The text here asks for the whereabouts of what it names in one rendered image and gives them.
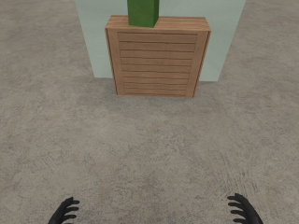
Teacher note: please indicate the pedestal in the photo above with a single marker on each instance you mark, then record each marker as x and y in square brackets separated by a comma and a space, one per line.
[163, 61]

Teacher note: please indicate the right robot hand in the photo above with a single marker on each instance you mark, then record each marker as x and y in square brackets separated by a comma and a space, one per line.
[249, 213]

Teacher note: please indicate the left robot hand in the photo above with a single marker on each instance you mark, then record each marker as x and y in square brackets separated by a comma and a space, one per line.
[59, 216]

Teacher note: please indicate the carton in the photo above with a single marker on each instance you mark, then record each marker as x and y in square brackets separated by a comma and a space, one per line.
[143, 13]

